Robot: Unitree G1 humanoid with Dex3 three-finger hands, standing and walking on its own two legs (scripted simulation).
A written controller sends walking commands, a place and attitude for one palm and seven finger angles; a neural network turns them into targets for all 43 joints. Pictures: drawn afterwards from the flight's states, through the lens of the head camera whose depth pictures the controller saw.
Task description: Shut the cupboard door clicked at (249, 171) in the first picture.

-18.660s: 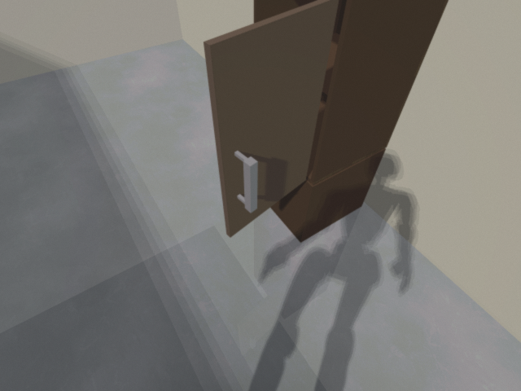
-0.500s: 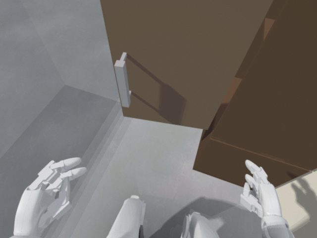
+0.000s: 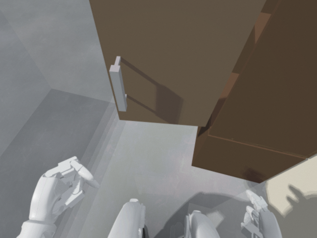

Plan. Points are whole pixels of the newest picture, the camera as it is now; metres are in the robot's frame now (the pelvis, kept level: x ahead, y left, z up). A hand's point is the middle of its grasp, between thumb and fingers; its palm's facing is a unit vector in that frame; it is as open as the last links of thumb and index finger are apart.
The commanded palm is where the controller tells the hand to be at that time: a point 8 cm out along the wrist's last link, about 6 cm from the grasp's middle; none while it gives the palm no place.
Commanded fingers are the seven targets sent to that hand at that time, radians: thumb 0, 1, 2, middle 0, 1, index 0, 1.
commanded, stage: raise the hand and make a fist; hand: left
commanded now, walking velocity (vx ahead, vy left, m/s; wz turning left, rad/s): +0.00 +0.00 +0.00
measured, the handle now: (120, 85) +0.52 +0.16 +0.02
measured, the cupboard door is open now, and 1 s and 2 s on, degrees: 100 100 100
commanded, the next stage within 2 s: bring the fist close to the handle in 0.90 s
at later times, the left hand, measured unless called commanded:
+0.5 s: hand (76, 182) +0.23 +0.19 +0.05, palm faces -0.01 -1.00 -0.02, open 3.1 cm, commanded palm +0.20 +0.25 +0.05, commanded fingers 0.00 0.90 0.90 -1.30 -1.50 -1.30 -1.50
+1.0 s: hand (91, 184) +0.23 +0.17 +0.04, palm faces -0.04 -1.00 -0.01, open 3.1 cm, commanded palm +0.21 +0.23 +0.05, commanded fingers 0.00 0.90 0.90 -1.30 -1.50 -1.30 -1.50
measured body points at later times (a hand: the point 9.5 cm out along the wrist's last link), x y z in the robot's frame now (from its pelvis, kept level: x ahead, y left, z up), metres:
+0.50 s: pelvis +0.01 +0.01 +0.01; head +0.09 +0.03 +0.45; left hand +0.22 +0.25 +0.06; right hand +0.21 -0.22 -0.06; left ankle +0.06 +0.10 -0.61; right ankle +0.02 -0.13 -0.61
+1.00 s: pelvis +0.01 -0.01 +0.00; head +0.08 -0.01 +0.45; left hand +0.22 +0.22 +0.05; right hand +0.20 -0.25 -0.07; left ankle +0.06 +0.10 -0.61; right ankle +0.02 -0.13 -0.61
